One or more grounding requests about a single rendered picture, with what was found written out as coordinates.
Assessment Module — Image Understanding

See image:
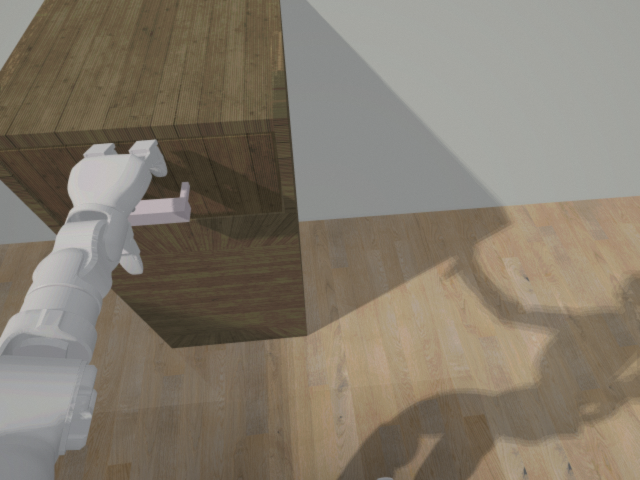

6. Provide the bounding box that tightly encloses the cabinet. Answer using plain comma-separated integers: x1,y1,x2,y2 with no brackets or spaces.
0,0,307,348

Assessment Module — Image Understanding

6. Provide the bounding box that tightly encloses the left robot forearm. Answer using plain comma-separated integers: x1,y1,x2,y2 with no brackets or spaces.
0,203,129,365

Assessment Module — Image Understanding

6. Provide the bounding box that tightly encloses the handle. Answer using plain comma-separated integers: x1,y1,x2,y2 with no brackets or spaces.
128,182,191,226

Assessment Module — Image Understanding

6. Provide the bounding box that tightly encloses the drawer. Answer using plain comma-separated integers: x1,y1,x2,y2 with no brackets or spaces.
0,131,282,225

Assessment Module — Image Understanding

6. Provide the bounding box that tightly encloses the robot left hand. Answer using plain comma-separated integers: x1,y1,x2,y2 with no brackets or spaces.
68,139,167,275

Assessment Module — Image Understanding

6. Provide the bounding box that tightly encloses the left robot upper arm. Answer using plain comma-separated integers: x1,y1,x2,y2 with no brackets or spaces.
0,355,97,480

